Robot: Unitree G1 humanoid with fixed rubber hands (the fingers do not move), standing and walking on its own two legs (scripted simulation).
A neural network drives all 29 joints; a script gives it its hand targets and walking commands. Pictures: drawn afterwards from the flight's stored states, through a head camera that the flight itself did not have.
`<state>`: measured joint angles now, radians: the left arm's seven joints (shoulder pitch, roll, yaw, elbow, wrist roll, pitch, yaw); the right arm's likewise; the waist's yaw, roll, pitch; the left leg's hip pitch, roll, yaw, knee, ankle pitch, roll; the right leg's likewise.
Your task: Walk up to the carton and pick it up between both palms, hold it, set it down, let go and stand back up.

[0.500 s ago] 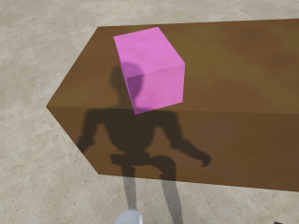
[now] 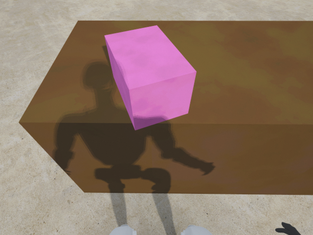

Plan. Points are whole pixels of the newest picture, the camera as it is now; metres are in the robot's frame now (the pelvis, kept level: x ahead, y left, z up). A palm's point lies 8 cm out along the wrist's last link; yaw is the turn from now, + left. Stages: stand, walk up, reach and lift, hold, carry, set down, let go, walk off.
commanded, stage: walk up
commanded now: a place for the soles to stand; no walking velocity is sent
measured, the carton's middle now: (146, 74) +0.58 +0.04 +0.07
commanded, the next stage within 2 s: none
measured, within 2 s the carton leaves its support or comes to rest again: neither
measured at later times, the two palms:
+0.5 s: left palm out of the picture +0.14 +0.29 -0.08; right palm out of the picture +0.11 -0.33 -0.07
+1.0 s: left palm out of the picture +0.09 +0.36 -0.07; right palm (281, 215) +0.18 -0.30 -0.06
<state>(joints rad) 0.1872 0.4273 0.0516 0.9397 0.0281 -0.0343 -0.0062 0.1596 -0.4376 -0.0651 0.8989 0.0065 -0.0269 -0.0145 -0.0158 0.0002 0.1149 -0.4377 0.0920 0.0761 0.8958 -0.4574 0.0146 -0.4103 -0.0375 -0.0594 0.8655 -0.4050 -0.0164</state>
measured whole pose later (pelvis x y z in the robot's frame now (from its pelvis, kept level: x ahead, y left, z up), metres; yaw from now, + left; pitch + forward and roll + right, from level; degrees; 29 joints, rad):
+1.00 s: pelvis +0.06 +0.02 +0.03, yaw +4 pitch -2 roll -1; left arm 0.22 0.43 0.06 1.02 0.02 -0.05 -0.02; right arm 0.13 -0.44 -0.08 1.01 -0.04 -0.03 0.05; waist 0.02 0.01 0.06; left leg -0.31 0.05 0.04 0.63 -0.32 0.03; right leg -0.17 -0.08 -0.11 0.58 -0.36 0.02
